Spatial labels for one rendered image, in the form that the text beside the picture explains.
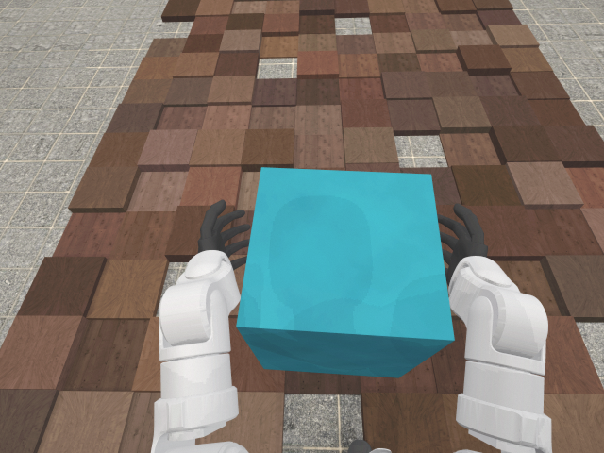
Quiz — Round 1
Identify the right robot forearm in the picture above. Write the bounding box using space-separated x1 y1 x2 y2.
448 256 552 453

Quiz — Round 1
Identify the carton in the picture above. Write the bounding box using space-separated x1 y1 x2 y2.
236 167 455 378

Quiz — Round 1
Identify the left robot forearm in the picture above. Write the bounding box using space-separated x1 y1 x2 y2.
151 250 241 453

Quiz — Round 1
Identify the robot right hand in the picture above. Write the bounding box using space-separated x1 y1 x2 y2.
437 203 488 287

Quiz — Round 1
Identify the robot left hand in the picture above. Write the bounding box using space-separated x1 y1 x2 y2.
197 200 250 271

